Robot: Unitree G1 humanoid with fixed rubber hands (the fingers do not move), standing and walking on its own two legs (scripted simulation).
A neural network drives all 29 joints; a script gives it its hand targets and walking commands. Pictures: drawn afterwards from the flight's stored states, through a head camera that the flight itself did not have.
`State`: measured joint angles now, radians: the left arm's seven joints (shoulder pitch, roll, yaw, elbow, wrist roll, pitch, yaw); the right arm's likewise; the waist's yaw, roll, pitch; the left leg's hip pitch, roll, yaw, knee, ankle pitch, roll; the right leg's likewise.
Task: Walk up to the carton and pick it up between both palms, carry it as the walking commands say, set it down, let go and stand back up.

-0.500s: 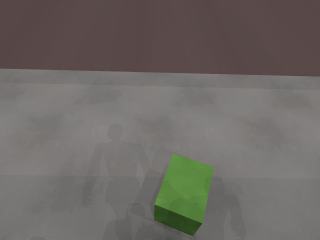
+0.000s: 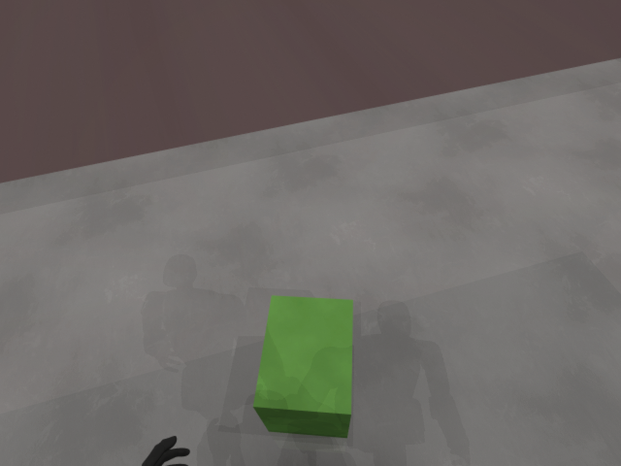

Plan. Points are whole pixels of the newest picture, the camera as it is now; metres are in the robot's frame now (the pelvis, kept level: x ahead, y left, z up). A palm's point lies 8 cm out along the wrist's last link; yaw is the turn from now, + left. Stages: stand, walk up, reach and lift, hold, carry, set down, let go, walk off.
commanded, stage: walk up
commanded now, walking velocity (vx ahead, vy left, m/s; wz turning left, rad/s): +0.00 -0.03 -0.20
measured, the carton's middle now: (309, 367) +0.47 +0.03 -0.62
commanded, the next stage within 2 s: none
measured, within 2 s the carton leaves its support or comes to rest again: neither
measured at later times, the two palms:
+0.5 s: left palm out of the picture +0.04 +0.23 -0.14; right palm out of the picture +0.04 -0.24 -0.12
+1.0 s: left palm out of the picture +0.05 +0.26 -0.14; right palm out of the picture -0.04 -0.19 -0.14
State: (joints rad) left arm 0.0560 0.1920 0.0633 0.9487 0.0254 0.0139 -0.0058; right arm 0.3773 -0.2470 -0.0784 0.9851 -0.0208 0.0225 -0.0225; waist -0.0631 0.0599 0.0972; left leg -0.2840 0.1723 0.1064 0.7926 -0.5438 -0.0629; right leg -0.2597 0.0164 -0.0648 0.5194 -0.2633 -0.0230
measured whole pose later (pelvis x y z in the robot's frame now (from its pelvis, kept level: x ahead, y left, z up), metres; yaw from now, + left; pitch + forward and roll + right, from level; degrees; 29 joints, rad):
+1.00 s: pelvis +0.01 +0.04 +0.01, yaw -6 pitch +0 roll +1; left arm 0.24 0.15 0.05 1.08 0.01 0.00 0.04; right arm 0.36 -0.17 -0.02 1.09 -0.01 0.00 -0.04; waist 0.01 -0.01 0.03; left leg -0.15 -0.07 0.14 0.42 -0.28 0.09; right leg -0.25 -0.04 0.06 0.50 -0.26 0.04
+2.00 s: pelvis +0.01 +0.15 +0.01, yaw -9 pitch -2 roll -1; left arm 0.23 0.22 0.04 1.05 0.01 0.04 0.02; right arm 0.25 -0.16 -0.02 0.98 -0.02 -0.01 -0.02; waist 0.00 -0.03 0.07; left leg -0.16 0.04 0.06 0.43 -0.24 0.01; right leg -0.20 -0.02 -0.01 0.55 -0.33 0.02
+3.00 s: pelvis +0.00 +0.14 +0.01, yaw -8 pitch -2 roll +0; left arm 0.31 0.16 0.02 1.11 0.00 -0.01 0.03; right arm 0.33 -0.15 -0.02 1.08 -0.02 -0.01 -0.03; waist 0.00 -0.01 0.04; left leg -0.15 0.03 0.06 0.40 -0.22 0.00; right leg -0.13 -0.01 -0.03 0.38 -0.22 0.01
